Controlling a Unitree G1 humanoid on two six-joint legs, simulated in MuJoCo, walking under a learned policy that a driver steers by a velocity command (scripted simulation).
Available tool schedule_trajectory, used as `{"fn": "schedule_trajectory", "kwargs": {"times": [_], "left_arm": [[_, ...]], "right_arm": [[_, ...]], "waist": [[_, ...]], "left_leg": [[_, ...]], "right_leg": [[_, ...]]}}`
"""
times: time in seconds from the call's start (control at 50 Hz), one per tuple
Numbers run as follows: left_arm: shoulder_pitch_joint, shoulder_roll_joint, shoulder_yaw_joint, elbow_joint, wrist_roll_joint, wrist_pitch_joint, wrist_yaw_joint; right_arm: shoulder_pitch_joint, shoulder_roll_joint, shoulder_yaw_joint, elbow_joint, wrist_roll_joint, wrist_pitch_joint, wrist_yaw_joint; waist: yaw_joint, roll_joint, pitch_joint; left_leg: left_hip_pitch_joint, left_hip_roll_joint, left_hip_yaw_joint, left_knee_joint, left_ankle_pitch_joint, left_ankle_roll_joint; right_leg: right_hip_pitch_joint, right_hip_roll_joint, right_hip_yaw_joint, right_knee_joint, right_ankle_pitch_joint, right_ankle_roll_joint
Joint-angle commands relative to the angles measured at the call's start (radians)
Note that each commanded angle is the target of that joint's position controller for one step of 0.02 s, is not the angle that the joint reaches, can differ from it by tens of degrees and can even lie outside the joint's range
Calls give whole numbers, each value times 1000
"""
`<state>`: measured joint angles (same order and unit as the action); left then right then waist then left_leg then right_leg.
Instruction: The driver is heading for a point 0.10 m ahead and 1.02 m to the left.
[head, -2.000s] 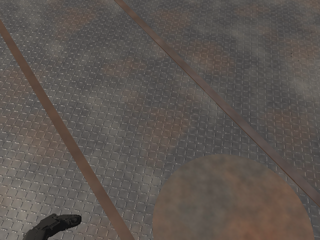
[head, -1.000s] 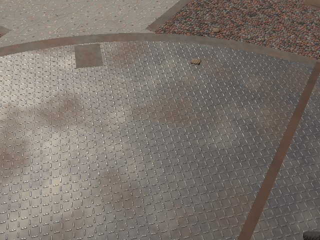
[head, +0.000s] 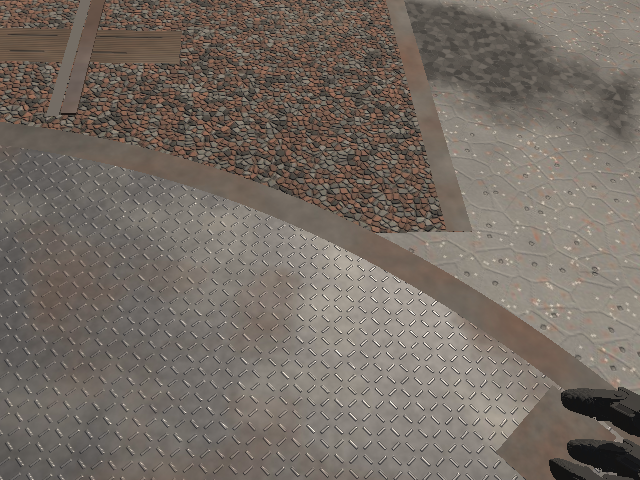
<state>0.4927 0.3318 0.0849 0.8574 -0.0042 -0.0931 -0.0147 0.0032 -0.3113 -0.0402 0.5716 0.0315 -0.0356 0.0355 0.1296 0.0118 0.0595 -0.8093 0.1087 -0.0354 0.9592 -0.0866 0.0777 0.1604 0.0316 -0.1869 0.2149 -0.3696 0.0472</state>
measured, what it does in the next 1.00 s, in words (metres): walks ahead, turning left: left foot, then right foot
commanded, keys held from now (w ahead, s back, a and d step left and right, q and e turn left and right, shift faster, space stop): w+shift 0.34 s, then w+q+shift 0.04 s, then q+shift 0.36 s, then w+q+shift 0.26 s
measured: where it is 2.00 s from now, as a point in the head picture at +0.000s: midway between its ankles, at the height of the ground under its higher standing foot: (150, 175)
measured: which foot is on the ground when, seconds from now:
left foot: up 0.00-0.10, down 0.12-0.56, up 0.58-0.94, down 0.96-1.00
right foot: down 0.00-0.12, up 0.14-0.54, down 0.56-0.94, up 0.96-1.00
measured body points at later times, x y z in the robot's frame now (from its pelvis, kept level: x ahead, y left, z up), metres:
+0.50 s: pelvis +0.49 +0.05 +0.00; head +0.52 +0.07 +0.45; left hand +0.75 +0.28 -0.05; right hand +0.45 -0.22 -0.12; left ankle +0.28 +0.11 -0.72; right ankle +0.77 -0.07 -0.68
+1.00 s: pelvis +0.76 +0.15 -0.01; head +0.74 +0.20 +0.44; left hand +0.75 +0.48 -0.13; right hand +1.02 -0.07 -0.06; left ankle +0.74 +0.22 -0.73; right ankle +0.79 -0.04 -0.69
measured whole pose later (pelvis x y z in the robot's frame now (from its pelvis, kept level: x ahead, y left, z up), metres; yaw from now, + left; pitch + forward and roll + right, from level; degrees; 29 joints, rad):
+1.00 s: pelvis +0.76 +0.15 -0.01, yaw +33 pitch -1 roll -4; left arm 0.10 0.35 0.09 0.79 -0.03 -0.02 -0.01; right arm 0.27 -0.37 -0.11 0.69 0.03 0.01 0.02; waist -0.03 -0.06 0.01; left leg -0.38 0.04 0.06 0.76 -0.43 0.13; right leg -0.25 -0.14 -0.16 0.86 -0.48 0.01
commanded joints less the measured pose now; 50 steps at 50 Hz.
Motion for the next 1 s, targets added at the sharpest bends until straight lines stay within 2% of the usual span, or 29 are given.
{"fn": "schedule_trajectory", "kwargs": {"times": [0.02, 0.06, 0.1, 0.12, 0.14, 0.16, 0.18, 0.22, 0.26, 0.3, 0.36, 0.42, 0.48, 0.52, 0.54, 0.56, 0.58, 0.6, 0.62, 0.64, 0.68, 0.7, 0.72, 0.8, 0.86, 0.94, 0.96, 0.98, 1.0], "left_arm": [[-70, 141, 8, -69, -10, -17, -1], [-39, 193, 8, -51, -8, -8, 10], [-79, 230, 3, -38, -7, 11, 25], [-124, 215, -7, -58, -3, 13, 39], [21, 11, -58, -105, 15, -6, 24], [-21, 66, -61, -105, -10, -50, 19], [-156, 101, -41, -151, -67, -63, 22], [-256, 54, -55, -173, -47, -72, 27], [-189, 38, -52, -141, -31, -36, 13], [-205, 9, -58, -145, -17, -9, 2], [-401, -9, -76, -217, 13, -14, -6], [-575, -43, -92, -271, 27, -53, -35], [-619, 20, -61, -311, 21, -64, -39], [-520, 86, -29, -302, 22, -54, -18], [-384, 109, -17, -282, 22, -50, -6], [-176, 150, -7, -244, 32, -37, 11], [-117, 184, -15, -228, 76, -28, 4], [-92, 152, -16, -259, 55, -15, -11], [-179, 146, -2, -268, 29, 4, -4], [-263, 64, -20, -276, 26, 23, 15], [-345, 12, -40, -237, 33, 31, 32], [-429, 24, -32, -228, 34, 38, 33], [-475, 18, -27, -221, 29, 30, 27], [-532, 111, 14, -200, -1, 24, 16], [-529, 142, 33, -173, -37, 28, 9], [-567, 104, 25, -148, -36, 53, 9], [-580, 44, 5, -156, -13, 61, 8], [-585, -37, -25, -182, 1, 57, 5], [-611, -19, -28, -280, -30, 21, 4]], "right_arm": [[-110, -9, 11, -85, -4, -30, 29], [-102, -60, -13, -103, -5, -32, 30], [205, -162, -69, -41, -2, -17, 13], [457, -219, -101, 41, 3, -1, -5], [459, -307, -105, 72, -11, -9, -12], [527, -237, -87, 68, -12, -25, -6], [497, -182, -72, 100, -27, -41, -1], [349, -124, -54, 109, -32, -65, 1], [266, -22, -24, 107, -53, -74, 7], [272, -4, -18, 131, -28, -80, 1], [331, -39, -25, 160, -26, -88, -24], [425, -72, -34, 194, -18, -83, -43], [518, -118, -50, 244, -5, -54, -52], [514, -134, -57, 247, -13, -31, -60], [458, -156, -63, 233, -16, -20, -62], [392, -125, -55, 183, -37, -12, -64], [631, 68, -9, 197, -52, -9, -57], [714, -33, -8, 197, -17, -6, -48], [542, -106, -29, 133, 19, 6, -52], [393, -159, -44, 93, 9, 22, -63], [374, -125, -53, 93, 2, 60, -66], [443, -50, -43, 86, 19, 79, -66], [407, -19, -33, 81, 18, 88, -73], [378, -31, -42, 72, 1, 80, -37], [321, -107, -72, 65, -2, 90, -19], [428, -138, -100, 148, -1, 86, -24], [605, -182, -127, 219, 3, 77, -30], [615, -229, -122, 203, 9, 52, -24], [516, -279, -107, 111, -1, -6, -3]], "waist": [[-81, 9, 129], [-135, -100, 47], [-336, -203, -138], [-456, -166, -225], [-256, 194, -355], [-308, 174, -558], [-305, 129, -380], [-209, -37, -128], [-112, 4, -67], [-85, 11, -7], [-133, -17, 93], [-203, -54, 129], [-207, -8, 74], [-131, 75, -38], [-26, 123, -125], [71, 125, -290], [-60, -281, -544], [-33, -317, -779], [-18, -269, -735], [-9, -158, -562], [-99, -85, -254], [-186, -149, -210], [-178, -146, -120], [-205, -123, -208], [-212, -127, -161], [-294, -15, -55], [-357, 152, -48], [-305, 376, 88], [-234, 435, 35]], "left_leg": [[167, -66, 80, -188, 74, 30], [294, -156, 158, -215, -28, 62], [687, -204, 149, -283, -66, 123], [1050, -140, 35, -350, -15, 145], [1397, 122, -473, -379, -255, 241], [1411, 177, -771, -523, -387, 273], [1309, 179, -736, -637, -411, 270], [944, 116, -523, -690, -276, 234], [742, 53, -375, -737, -190, 212], [637, 42, -291, -785, -117, 205], [529, -15, -163, -842, 37, 192], [417, -56, -120, -870, 112, 159], [635, -17, -177, -755, 256, 99], [755, -22, -206, -561, 541, 44], [721, -47, -195, -361, 618, -8], [572, -90, -195, -72, 476, -60], [301, -245, -158, 457, -637, -126], [196, -243, -258, 698, -685, -151], [86, -145, -188, 727, -540, -161], [74, -91, -99, 615, -449, -166], [163, -34, -56, 519, -448, -171], [214, 6, -72, 395, -466, -172], [276, 22, -32, 267, -479, -170], [509, 37, 20, -81, -92, -93], [510, 9, 75, -136, -106, -29], [650, -47, 177, -246, -244, 62], [814, -89, 112, -335, -320, 119], [840, 14, -260, -481, -427, 223], [878, 155, -854, -782, -725, 377]], "right_leg": [[-198, -272, 58, -172, 653, -171], [-93, -302, 28, -35, 1224, -168], [-142, -319, 17, 341, 1507, -146], [-380, -270, 17, 671, 1283, -110], [-784, -84, 78, 1097, -20, -71], [-826, -45, 307, 1209, -164, -111], [-961, -65, 307, 1248, -93, -110], [-931, -142, 296, 1117, 32, -108], [-819, -191, 303, 1040, 100, -95], [-823, -221, 281, 956, 108, -71], [-867, -200, 219, 719, 326, -25], [-627, -87, 144, 383, 666, -20], [-577, -14, 177, 235, 712, -44], [-458, 36, 169, 244, 584, -72], [-286, 9, 175, 246, 644, -87], [18, -151, 271, 369, 898, -121], [389, -529, 582, 524, 1424, -302], [524, -621, 845, 449, 1300, -413], [442, -577, 797, 330, 848, -397], [240, -479, 625, 263, 795, -346], [-176, -378, 373, 203, 884, -298], [-283, -391, 317, 146, 701, -282], [-448, -365, 244, 82, 717, -263], [-496, -376, 124, -6, 328, -238], [-439, -380, 107, -40, -35, -199], [-458, -323, 11, 166, -204, -129], [-577, -222, -66, 529, -148, -98], [-915, -109, -10, 974, -283, -56], [-1191, 29, 214, 1107, -285, -58]]}}
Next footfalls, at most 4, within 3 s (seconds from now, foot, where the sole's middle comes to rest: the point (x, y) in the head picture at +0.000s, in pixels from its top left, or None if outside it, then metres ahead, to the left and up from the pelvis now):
0.12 left None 0.32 0.11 -0.76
0.56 right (370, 319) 0.83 -0.03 -0.76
0.96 left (250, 322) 0.77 0.24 -0.76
1.38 right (234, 174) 1.23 0.38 -0.76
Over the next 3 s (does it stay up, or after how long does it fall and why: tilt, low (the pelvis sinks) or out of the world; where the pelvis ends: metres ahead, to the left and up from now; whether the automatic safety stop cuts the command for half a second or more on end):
stays up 0.92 0.76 0.01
